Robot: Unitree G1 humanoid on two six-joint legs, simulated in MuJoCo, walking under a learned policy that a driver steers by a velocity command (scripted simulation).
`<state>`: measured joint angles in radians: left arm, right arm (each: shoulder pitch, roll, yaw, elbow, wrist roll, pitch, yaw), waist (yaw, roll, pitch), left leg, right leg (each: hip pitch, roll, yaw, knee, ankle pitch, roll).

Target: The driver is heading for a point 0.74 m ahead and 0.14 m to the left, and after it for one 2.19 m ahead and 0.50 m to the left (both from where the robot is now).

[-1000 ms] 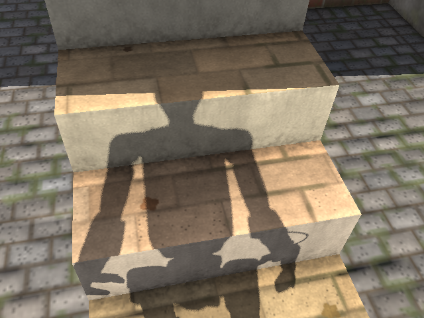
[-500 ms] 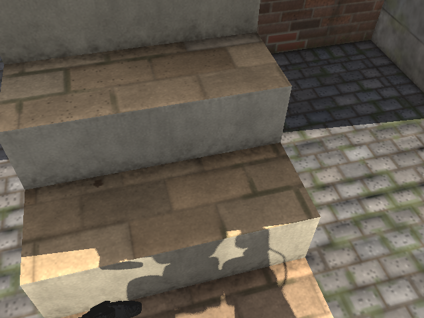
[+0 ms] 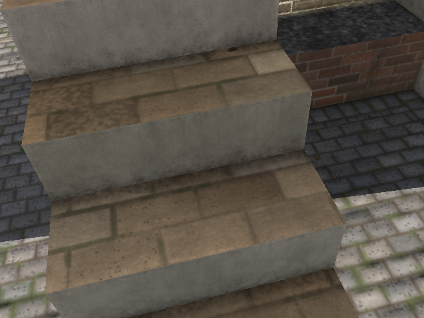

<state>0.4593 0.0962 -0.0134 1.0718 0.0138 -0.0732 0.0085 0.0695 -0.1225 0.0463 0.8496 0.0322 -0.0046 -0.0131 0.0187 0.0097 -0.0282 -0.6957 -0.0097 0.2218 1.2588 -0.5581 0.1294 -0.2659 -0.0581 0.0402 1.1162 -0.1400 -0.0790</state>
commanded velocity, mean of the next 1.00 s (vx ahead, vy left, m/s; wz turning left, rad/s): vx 0.50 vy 0.00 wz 0.16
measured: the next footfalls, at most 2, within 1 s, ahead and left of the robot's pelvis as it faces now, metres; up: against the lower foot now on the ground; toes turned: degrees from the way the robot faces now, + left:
right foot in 0.40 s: +0.31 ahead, -0.13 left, +0.19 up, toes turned -8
left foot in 0.90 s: +0.52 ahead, +0.25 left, +0.38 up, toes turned +3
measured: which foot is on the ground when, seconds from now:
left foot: down 0.00-0.48, up 0.50-0.88, down 0.90-1.00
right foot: up 0.00-0.38, down 0.40-0.92, up 0.94-1.00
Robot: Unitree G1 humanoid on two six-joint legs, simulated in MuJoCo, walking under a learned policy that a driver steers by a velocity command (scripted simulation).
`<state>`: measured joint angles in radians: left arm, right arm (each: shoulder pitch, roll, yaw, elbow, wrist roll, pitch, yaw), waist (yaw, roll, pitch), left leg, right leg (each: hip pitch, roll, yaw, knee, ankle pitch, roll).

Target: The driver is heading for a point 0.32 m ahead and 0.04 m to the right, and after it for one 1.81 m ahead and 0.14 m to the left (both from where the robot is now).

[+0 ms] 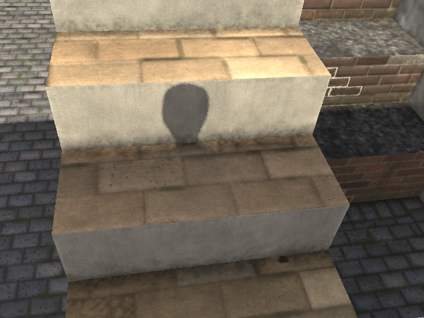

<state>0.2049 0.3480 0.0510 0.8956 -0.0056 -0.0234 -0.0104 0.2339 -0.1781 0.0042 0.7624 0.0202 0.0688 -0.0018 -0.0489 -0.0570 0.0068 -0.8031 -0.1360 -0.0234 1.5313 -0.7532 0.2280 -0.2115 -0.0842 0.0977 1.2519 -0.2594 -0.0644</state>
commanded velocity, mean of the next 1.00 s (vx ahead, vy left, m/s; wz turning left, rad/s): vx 0.24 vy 0.00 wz -0.06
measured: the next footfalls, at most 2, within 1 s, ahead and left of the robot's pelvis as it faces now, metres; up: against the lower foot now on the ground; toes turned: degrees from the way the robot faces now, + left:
right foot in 0.60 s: +0.47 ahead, -0.14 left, +0.19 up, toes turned -5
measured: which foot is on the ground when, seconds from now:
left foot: down 0.00-0.60, up 0.62-1.00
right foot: up 0.00-0.58, down 0.60-1.00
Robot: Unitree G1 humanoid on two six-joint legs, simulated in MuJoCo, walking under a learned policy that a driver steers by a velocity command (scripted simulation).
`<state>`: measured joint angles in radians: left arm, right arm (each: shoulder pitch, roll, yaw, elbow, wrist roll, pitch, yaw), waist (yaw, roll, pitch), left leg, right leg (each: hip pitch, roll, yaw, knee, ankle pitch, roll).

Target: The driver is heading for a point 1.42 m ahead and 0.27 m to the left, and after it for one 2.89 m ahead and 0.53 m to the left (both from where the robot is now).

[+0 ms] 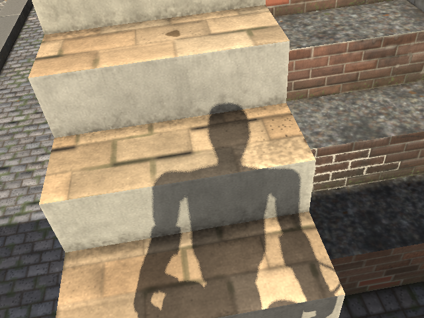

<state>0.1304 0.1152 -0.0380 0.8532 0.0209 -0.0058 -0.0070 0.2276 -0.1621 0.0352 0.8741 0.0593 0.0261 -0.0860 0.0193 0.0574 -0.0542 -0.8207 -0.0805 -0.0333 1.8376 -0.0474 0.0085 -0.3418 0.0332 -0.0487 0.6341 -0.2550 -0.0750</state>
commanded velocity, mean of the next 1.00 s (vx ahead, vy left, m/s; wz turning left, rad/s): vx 0.01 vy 0.00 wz -0.02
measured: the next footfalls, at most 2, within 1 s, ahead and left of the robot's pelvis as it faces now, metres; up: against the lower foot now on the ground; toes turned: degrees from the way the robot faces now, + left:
left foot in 0.18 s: +0.07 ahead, +0.12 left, +0.00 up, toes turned +1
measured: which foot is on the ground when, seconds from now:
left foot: up 0.00-0.16, down 0.18-1.00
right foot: down 0.00-1.00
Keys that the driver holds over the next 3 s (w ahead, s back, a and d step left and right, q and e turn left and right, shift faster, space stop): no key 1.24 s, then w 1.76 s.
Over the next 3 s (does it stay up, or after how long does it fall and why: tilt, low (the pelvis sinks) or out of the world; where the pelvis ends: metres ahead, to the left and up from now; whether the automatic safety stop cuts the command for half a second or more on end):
stays up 0.25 0.11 0.20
